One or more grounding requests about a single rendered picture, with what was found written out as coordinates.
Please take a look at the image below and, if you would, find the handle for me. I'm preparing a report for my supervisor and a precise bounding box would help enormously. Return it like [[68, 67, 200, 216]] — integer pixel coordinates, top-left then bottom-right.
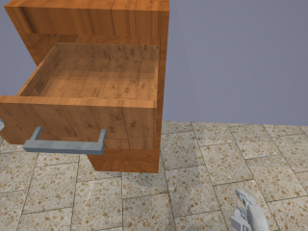
[[22, 126, 107, 155]]

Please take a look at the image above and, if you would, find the cabinet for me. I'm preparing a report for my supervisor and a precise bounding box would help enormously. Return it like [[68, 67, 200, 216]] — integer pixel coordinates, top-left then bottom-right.
[[4, 0, 169, 173]]

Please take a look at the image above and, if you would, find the drawer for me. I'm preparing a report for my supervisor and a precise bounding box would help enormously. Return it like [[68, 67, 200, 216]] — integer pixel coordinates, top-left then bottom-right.
[[0, 42, 159, 150]]

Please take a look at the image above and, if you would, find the right robot hand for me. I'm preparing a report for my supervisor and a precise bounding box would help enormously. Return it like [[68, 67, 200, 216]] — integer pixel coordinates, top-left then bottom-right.
[[231, 189, 270, 231]]

